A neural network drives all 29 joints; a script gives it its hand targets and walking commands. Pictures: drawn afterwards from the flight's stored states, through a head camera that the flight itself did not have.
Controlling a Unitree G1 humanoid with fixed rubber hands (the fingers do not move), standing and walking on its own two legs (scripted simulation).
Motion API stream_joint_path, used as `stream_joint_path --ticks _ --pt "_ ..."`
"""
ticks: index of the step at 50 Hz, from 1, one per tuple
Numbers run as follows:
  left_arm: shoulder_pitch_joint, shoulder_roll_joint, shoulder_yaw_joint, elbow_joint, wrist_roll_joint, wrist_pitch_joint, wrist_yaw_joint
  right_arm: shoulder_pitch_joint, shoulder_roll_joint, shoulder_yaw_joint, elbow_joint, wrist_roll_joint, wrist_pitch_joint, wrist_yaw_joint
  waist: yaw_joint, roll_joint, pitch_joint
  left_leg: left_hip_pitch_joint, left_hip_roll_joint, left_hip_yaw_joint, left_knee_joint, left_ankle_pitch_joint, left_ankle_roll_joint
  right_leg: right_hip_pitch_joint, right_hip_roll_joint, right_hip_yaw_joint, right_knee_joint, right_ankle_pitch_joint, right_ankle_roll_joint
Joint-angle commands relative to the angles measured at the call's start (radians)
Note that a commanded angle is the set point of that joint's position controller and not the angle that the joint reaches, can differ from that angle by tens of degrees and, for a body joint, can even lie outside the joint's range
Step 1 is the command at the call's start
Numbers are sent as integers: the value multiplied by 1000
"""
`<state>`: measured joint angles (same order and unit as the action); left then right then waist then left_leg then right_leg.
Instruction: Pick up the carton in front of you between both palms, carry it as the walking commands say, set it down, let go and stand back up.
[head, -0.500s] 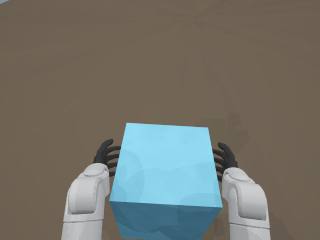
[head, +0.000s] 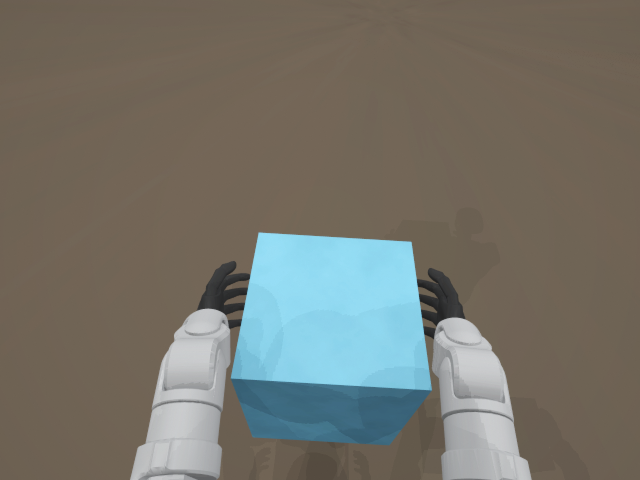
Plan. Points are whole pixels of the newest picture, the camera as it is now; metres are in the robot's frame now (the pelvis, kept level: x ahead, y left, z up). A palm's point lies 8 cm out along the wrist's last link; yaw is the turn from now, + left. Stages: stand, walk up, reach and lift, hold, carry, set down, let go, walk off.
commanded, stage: carry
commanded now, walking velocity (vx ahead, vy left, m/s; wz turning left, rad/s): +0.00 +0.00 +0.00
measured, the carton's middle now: (327, 344) +0.31 +0.00 -0.05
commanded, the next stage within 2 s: hold in 0.16 s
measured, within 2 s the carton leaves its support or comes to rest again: neither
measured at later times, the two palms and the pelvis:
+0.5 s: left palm (208, 343) +0.26 +0.14 +0.05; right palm (459, 345) +0.27 -0.16 +0.05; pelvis -0.03 -0.01 +0.01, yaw +1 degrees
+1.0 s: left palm (234, 320) +0.30 +0.12 +0.02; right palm (464, 340) +0.29 -0.17 +0.02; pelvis -0.05 -0.01 -0.01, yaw -2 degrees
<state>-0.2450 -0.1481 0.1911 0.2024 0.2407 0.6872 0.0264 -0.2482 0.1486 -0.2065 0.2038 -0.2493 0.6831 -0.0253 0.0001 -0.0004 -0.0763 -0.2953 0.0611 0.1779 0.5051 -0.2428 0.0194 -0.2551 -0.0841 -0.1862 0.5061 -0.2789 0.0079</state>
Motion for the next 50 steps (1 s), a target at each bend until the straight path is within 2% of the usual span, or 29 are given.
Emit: stream_joint_path --ticks 1,8,9,10,11,12,14,18,25,34,38,42,46,50 --pt "-450 -901 -580 -90 -253 -8 -221 -441 888 591 -82 258 -7 231 -1 3 -291 123 108 -104 -51 270 0 86 -90 89 -52 225 -5" --pt "-437 -879 -553 -77 -240 12 -222 -430 869 563 -69 246 15 230 -2 3 -260 101 108 -107 -54 247 -3 64 -90 93 -59 207 -4" --pt "-316 -910 -536 -101 -237 21 -225 -322 906 555 -72 247 26 237 12 -15 -152 292 -140 -259 -112 533 9 159 172 252 -115 480 -32" --pt "-338 -870 -531 -139 -219 10 -217 -344 862 537 -121 231 6 234 14 22 -212 352 -123 -272 -106 590 -5 183 163 278 -112 536 -32" --pt "-350 -874 -528 -137 -206 9 -213 -361 859 535 -124 225 5 234 12 -1 -204 396 -121 -281 -115 611 -10 162 166 276 -124 525 -25" --pt "-355 -864 -528 -131 -210 6 -215 -361 855 530 -111 219 1 229 4 -48 -205 425 -125 -277 -122 552 -10 156 168 275 -160 444 -24" --pt "-391 -871 -528 -108 -214 1 -218 -402 859 541 -95 227 -8 234 8 15 -188 420 -138 -264 -147 431 -23 155 171 276 -158 399 -19" --pt "-441 -896 -556 -105 -231 -2 -231 -408 888 527 -60 224 -14 239 -11 4 -204 415 -145 -256 -143 395 -26 167 179 283 -174 337 -22" --pt "-490 -917 -496 -7 -203 4 -257 -481 915 481 28 199 -5 266 0 -9 -100 341 -143 -242 -173 137 -10 126 162 277 -210 125 -29" --pt "-625 -970 -449 94 -193 -7 -305 -620 970 443 125 196 -17 307 6 -27 -77 306 -140 -232 -166 -35 -6 72 143 273 -221 -68 -40" --pt "-764 -961 -366 212 -153 -29 -315 -757 970 360 252 161 -43 314 7 -20 -43 254 -137 -229 -138 -147 -5 37 139 273 -195 -195 -47" --pt "-869 -918 -219 367 -73 -71 -301 -855 931 202 395 78 -86 291 -3 -9 1 219 -137 -237 -107 -207 -5 -1 140 272 -148 -230 -51" --pt "-869 -819 -43 477 30 -115 -264 -857 832 23 471 -31 -124 239 -11 10 42 125 -135 -239 -73 -198 -1 -34 155 258 -81 -174 -41" --pt "-788 -664 87 509 132 -200 -227 -780 700 -93 465 -121 -196 192 -12 0 26 13 -143 -227 -6 -51 5 -131 169 243 -12 -36 -21"
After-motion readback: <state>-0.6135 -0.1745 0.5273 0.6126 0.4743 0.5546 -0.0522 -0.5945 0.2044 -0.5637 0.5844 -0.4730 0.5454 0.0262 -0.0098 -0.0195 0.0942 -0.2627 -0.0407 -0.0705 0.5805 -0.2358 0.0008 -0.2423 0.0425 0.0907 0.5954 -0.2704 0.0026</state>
